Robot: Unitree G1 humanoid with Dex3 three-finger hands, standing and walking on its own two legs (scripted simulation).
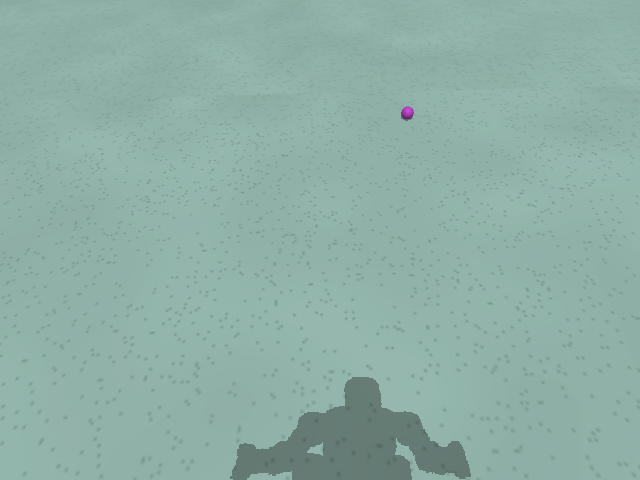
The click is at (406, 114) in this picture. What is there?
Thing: free ball
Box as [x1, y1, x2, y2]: [401, 107, 413, 118]
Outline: 403,108 401,114 404,118 411,117 413,111 410,107
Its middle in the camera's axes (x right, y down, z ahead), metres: +0.49 -0.73 +2.22
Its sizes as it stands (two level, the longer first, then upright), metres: 0.069 0.069 0.069
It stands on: the floor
